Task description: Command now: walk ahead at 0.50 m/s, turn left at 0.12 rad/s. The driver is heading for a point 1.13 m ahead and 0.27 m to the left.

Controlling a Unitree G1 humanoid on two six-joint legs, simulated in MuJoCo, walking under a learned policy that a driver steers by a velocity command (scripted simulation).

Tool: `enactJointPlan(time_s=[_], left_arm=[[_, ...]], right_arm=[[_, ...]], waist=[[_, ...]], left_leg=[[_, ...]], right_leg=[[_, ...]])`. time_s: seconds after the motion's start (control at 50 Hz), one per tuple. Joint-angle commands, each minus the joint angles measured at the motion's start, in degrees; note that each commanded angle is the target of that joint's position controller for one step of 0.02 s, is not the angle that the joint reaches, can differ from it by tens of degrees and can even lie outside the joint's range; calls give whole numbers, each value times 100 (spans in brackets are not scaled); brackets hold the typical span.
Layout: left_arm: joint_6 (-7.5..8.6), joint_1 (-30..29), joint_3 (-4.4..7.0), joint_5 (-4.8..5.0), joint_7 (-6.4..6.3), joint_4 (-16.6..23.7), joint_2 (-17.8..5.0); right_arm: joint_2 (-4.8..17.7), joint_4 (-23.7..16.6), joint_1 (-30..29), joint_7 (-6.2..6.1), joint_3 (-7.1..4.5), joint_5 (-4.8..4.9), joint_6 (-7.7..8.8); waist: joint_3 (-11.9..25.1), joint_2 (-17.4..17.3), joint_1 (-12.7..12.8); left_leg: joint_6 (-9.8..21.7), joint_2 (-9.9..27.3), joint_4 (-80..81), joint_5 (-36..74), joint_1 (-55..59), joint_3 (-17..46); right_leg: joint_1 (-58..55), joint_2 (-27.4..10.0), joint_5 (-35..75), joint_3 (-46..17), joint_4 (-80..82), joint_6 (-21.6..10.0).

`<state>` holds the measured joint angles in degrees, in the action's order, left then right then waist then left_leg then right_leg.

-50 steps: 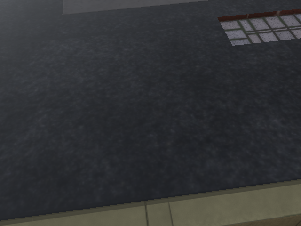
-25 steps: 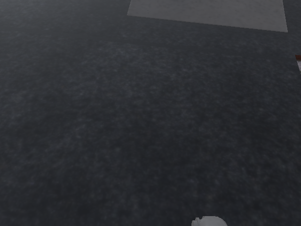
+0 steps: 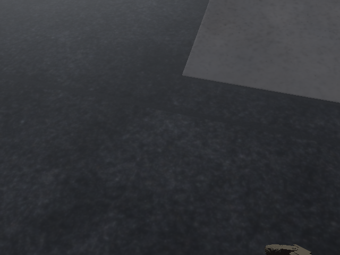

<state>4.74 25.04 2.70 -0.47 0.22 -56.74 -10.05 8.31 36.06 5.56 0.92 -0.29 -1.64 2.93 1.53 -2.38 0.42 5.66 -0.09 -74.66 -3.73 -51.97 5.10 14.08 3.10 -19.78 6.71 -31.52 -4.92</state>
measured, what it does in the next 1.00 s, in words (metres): walks ahead, turning left: left foot, then right foot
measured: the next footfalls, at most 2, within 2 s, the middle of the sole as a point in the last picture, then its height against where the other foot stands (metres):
left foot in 0.26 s outside the picture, level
right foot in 0.74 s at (190, 215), level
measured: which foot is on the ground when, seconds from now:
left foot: up 0.00-0.24, down 0.26-0.76, up 0.78-1.00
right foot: down 0.00-0.24, up 0.26-0.72, down 0.74-1.00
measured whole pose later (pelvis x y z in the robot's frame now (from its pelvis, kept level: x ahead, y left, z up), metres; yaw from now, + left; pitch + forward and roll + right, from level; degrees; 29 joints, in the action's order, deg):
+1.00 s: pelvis +0.60 +0.05 +0.02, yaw +29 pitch +1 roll -1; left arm 5.1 20.2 2.7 -1.4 0.0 -43.8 -14.2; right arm 17.4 40.6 12.8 2.7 -4.2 -2.6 -0.1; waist -0.5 -3.0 1.5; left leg 2.6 0.0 -63.3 -14.7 -35.0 2.8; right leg 10.4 0.1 -11.8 7.7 -21.1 -2.3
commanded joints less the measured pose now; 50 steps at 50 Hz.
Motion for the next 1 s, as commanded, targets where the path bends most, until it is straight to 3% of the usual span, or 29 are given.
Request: enactJointPlan(time_s=[0.02, 0.04, 0.08, 0.12, 0.18, 0.22, 0.24, 0.26, 0.28, 0.3, 0.32, 0.34, 0.38, 0.42, 0.48, 0.54, 0.62, 0.68, 0.72, 0.74, 0.76, 0.78, 0.8, 0.82, 0.84, 0.86, 0.9, 0.94, 1.0], left_arm=[[288, -275, 163, 90, -76, 565, -683], [275, -19, 178, 58, -91, 586, -702], [217, 301, 211, 14, -110, 602, -778], [165, 341, 209, -43, -122, 642, -762], [108, 368, 201, -48, -194, 628, -815], [-1, 394, 268, -112, -271, 656, -1073], [-58, 335, 298, -69, -317, 720, -1211], [-70, 165, 279, -52, -339, 943, -1156], [-26, 285, 138, 145, -223, 1417, -634], [50, -148, 208, 21, -189, 1510, -909], [142, -745, 202, 2, -139, 1731, -908], [207, -869, 167, 21, -109, 1779, -915], [68, -846, 140, -142, -71, 1820, -880], [-127, -781, 105, -256, -3, 1848, -791], [-248, -1373, 34, -251, 60, 2058, -693], [-261, -2138, -25, -188, 75, 2271, -643], [-223, -2859, -46, -100, 89, 2506, -716], [-149, -2653, 15, -65, 59, 2546, -917], [-77, -1586, 132, -88, -40, 2249, -1146], [2, -766, 224, -171, -112, 2081, -1387], [22, 13, 317, -333, -204, 2118, -1860], [-57, -321, 369, -304, -159, 2129, -2098], [-126, -756, 280, -240, -130, 2251, -1532], [-125, -1018, 145, -175, -112, 2242, -1042], [-116, -1104, 83, -165, -104, 2151, -865], [-77, -1032, 76, -149, -116, 2043, -865], [34, -874, 100, -96, -79, 1890, -922], [141, -699, 117, -63, -25, 1731, -963], [177, -520, 125, -82, 11, 1527, -1005]], right_arm=[[475, -102, -61, 144, -174, 32, 5], [379, -117, -331, 170, -148, 73, 2], [256, -197, -769, 199, -128, 103, -43], [318, -212, -890, 190, -163, 95, -60], [553, -143, -646, 147, -295, 25, -98], [808, 123, 152, 133, -434, 10, -61], [861, 339, 806, 108, -491, -48, -2], [1100, 502, 1555, 69, -582, -143, 35], [1724, 449, 1816, 28, -743, -196, 55], [1585, 416, 1789, -2, -733, -6, -1], [1460, 418, 1478, -20, -703, 74, -3], [1274, 449, 1277, -20, -639, 96, 20], [1077, 479, 1106, -65, -545, 129, 81], [1125, 514, 1190, -96, -513, 161, 157], [1337, 623, 1521, -90, -539, 108, 180], [1335, 704, 1833, -54, -526, 136, 168], [1477, 750, 2194, -98, -560, 111, 123], [1653, 657, 1964, -163, -610, 75, 102], [1774, 588, 1677, -127, -645, 74, 116], [1624, 540, 1648, -74, -610, 98, 149], [1091, 323, 1919, -62, -469, 215, 162], [1131, 181, 2410, -71, -465, 231, 132], [1376, 401, 2325, -119, -501, 56, 19], [1338, 393, 1848, -64, -482, -20, -17], [1229, 366, 1628, -2, -468, -12, -57], [1191, 306, 1507, 66, -469, -65, -121], [1113, 338, 1554, 158, -445, -99, -256], [1024, 248, 1306, 197, -413, -119, -285], [946, 135, 829, 218, -355, -102, -267]], waist=[[-157, 320, -69], [-103, 256, 135], [-256, 585, 394], [-392, 790, 420], [-246, 1001, 224], [111, 1019, -142], [364, 859, -464], [861, 609, -804], [1410, -877, -609], [1678, -347, -611], [852, 41, -556], [439, 375, -364], [32, 450, 0], [-25, 277, 131], [-320, 104, 21], [-402, -89, -253], [-334, -145, -569], [-259, -188, -354], [164, -104, 167], [685, 183, 541], [1640, 1024, 689], [1985, 2417, 216], [1238, 1385, 81], [541, 671, 108], [145, 489, 27], [-21, 731, -21], [-75, 855, -104], [-105, 763, -119], [-267, 721, -80]], left_leg=[[-131, 245, 1900, 753, 1134, -836], [-135, 166, 2408, 678, 1130, -978], [-143, 136, 3291, 527, 986, -1107], [-75, 76, 3916, 393, 1179, -1161], [196, -324, 4294, -233, 2130, -1352], [444, -656, 4636, -726, 2864, -1432], [566, -676, 5118, -463, 3797, -1289], [787, -26, 4903, -862, 5310, -457], [1855, 1730, 4847, -735, 7370, 2507], [1975, 2008, 5564, -244, 7179, 3709], [1788, 1738, 5689, 54, 6482, 2686], [1569, 1537, 5827, 579, 5725, 2162], [1241, 1027, 6029, 1228, 4728, 1455], [1143, 789, 6167, 1291, 4402, 1231], [1072, 593, 6374, 1242, 4019, 1055], [824, 371, 6288, 1315, 4053, 937], [700, 492, 5933, 1551, 4669, 1190], [472, 676, 5525, 1734, 4832, 1504], [222, 430, 4453, 2616, 4636, 1375], [85, 77, 3244, 2084, 4106, 1122], [-56, -390, 1442, -130, 3056, 545], [-142, -871, 347, -2799, 1802, 118], [-143, -380, -211, -2371, 1381, 174], [-173, -185, -88, -1883, 1409, 61], [-198, -16, 224, -1651, 1552, 9], [-229, 120, 443, -1604, 1636, -27], [-262, 167, 511, -1490, 1838, -135], [-286, 163, 725, -1250, 1685, -50], [-353, 177, 1431, -701, 1342, 29]], right_leg=[[30, -886, 2577, -750, 2228, -545], [-559, -883, 2551, -656, 2348, -445], [-1504, -1062, 2820, -603, 2506, -356], [-2026, -1235, 3314, -383, 2415, -280], [-2390, -1521, 5772, -69, 1632, -155], [-2638, -1591, 6999, 90, 287, -73], [-2214, -1572, 6596, 238, -700, -15], [-922, -1512, 5020, 213, -2017, -18], [1827, -451, 864, 234, -4372, 314], [2441, -108, -713, -725, -5127, 312], [2822, -461, -64, -1022, -4981, 296], [2622, -622, 264, -992, -4595, 331], [2221, -809, 262, -977, -4035, 489], [2170, -884, 226, -890, -3556, 649], [2438, -932, 724, -689, -2719, 801], [2326, -799, 1617, -599, -1566, 828], [2205, -574, 2015, -613, -672, 743], [1484, -442, 1684, -780, -91, 579], [40, -202, 1329, -655, 294, 379], [-1186, -629, 1188, -981, 355, 185], [-2621, -2163, 69, -2664, 507, -135], [-2937, -2978, -175, -5226, 1415, -705], [-2262, -2845, -921, -4888, 1452, -748], [-1506, -2518, -872, -3927, 1532, -647], [-938, -2214, -319, -3091, 1686, -477], [-651, -2017, 247, -2530, 1774, -403], [-371, -1868, 1251, -1854, 1899, -377], [-361, -1875, 1755, -1539, 2046, -479], [-477, -1820, 1752, -1093, 2283, -543]])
